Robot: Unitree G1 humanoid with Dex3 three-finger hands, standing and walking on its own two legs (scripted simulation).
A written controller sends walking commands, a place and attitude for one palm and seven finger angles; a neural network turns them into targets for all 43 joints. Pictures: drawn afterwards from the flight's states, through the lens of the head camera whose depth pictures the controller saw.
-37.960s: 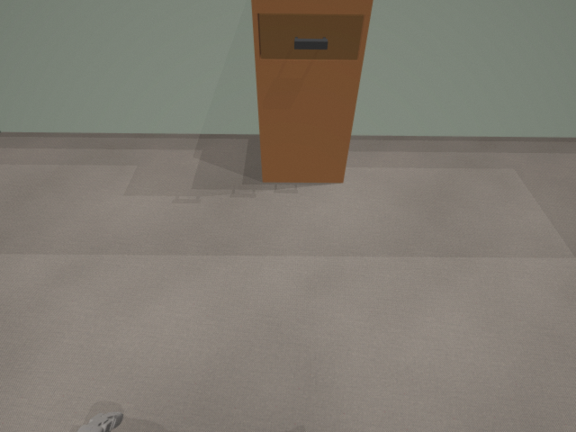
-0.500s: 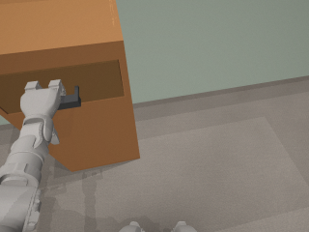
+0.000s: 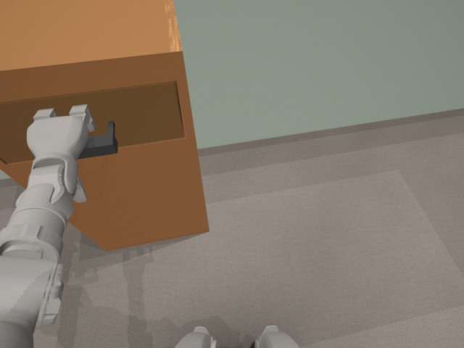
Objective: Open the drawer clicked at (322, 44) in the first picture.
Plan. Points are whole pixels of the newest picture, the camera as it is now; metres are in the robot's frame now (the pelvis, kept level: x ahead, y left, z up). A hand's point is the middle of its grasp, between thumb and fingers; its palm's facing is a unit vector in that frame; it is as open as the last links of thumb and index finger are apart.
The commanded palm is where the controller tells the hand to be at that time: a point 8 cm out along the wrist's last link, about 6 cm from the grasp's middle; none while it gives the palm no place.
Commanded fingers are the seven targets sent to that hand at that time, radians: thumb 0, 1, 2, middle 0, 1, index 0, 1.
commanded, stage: lift the hand off the handle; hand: left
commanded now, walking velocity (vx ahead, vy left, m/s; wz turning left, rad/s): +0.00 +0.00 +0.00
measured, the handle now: (83, 138) +0.49 +0.30 +0.02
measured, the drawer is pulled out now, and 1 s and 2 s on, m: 0.00 0.00 0.00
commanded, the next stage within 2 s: draw the hand back to the body in 1.20 s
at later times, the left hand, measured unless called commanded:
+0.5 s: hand (71, 141) +0.45 +0.29 +0.06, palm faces +0.00 -0.02 -1.00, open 13.4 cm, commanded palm +0.42 +0.29 +0.14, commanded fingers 0.00 -0.50 0.30 -0.30 -1.20 -0.30 -1.20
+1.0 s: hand (38, 114) +0.44 +0.30 +0.14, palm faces -0.01 +0.00 -1.00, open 13.8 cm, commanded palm +0.41 +0.30 +0.21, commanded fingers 0.00 -0.50 0.30 -0.30 -1.20 -0.30 -1.20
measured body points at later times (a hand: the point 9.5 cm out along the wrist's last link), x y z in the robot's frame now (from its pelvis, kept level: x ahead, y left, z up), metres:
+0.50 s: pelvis +0.03 +0.01 +0.02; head +0.10 +0.00 +0.47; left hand +0.44 +0.29 +0.12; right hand +0.09 -0.26 -0.11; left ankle +0.00 +0.08 -0.68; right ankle +0.02 -0.11 -0.68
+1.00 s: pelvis +0.03 +0.01 +0.04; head +0.07 -0.01 +0.49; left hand +0.43 +0.30 +0.20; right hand +0.16 -0.25 -0.08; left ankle +0.00 +0.08 -0.68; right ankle +0.02 -0.11 -0.68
